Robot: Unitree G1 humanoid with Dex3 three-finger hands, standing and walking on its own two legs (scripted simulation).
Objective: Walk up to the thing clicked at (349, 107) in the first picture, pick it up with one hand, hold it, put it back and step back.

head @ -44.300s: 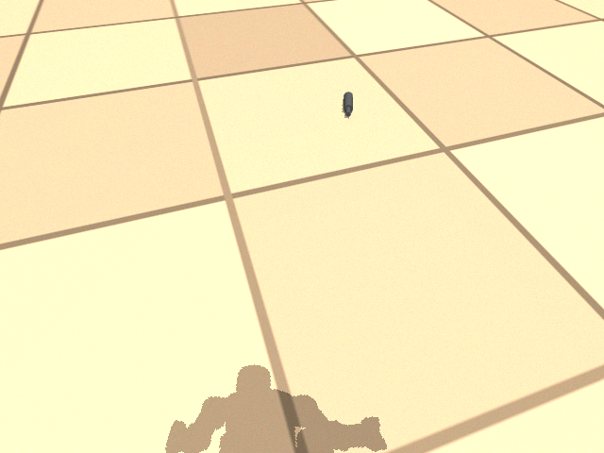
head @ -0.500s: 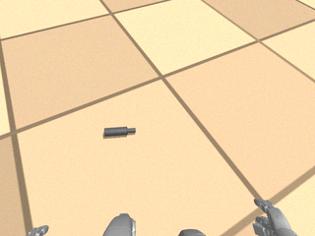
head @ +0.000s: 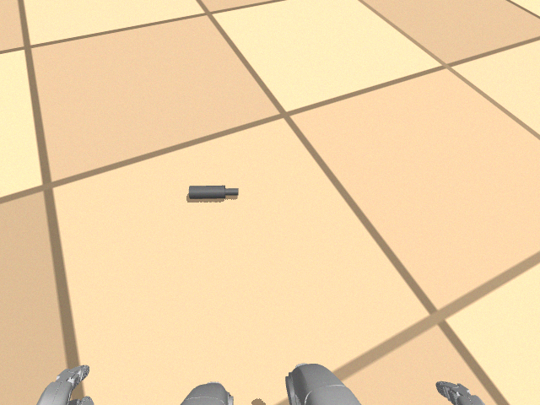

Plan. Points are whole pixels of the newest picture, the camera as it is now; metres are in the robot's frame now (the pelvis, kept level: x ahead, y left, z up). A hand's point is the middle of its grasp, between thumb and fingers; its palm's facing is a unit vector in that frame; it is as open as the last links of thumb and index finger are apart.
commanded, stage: step back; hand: left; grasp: from above
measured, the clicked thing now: (214, 192) +0.98 +0.20 -0.73
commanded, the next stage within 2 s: stand in 1.28 s
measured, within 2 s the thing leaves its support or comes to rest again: neither
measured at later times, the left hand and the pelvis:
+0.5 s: hand out of the picture -0.07 +0.27 -0.14, palm faces +0.05 -0.91 -0.41, open 7.4 cm; pelvis -0.12 -0.02 +0.00, yaw +2 degrees
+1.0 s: hand out of the picture -0.04 +0.26 -0.15, palm faces +0.07 -0.93 -0.36, open 7.4 cm; pelvis -0.09 -0.01 +0.00, yaw +3 degrees
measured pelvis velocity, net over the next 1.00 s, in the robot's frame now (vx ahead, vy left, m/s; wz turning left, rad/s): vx -0.09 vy -0.01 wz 0.04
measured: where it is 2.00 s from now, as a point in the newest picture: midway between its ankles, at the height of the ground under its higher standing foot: outside the picture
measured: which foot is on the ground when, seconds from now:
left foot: down 0.00-0.14, up 0.16-0.40, down 0.42-1.00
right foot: up 0.00-0.10, down 0.12-1.00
